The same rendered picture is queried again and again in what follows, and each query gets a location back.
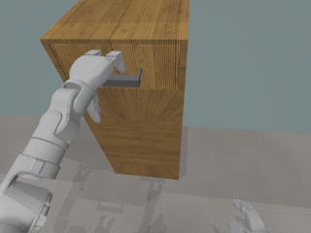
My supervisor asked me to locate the left robot hand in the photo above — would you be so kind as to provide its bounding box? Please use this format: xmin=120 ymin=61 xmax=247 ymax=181
xmin=69 ymin=50 xmax=126 ymax=123

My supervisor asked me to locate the handle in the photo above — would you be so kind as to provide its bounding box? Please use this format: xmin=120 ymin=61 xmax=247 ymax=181
xmin=103 ymin=68 xmax=143 ymax=87

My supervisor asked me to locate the right robot hand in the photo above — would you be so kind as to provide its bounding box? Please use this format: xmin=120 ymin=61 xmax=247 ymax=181
xmin=230 ymin=199 xmax=267 ymax=233

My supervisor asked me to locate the robot left forearm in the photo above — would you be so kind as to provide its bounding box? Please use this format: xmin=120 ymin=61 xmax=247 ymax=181
xmin=0 ymin=79 xmax=94 ymax=199

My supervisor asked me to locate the drawer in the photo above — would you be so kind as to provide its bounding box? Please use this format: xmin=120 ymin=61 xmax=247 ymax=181
xmin=51 ymin=44 xmax=181 ymax=89

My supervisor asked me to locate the cabinet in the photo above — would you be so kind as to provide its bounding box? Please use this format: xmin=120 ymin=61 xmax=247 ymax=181
xmin=39 ymin=0 xmax=190 ymax=180

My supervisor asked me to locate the left robot upper arm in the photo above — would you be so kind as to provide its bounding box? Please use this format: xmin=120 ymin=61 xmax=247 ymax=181
xmin=0 ymin=180 xmax=52 ymax=233

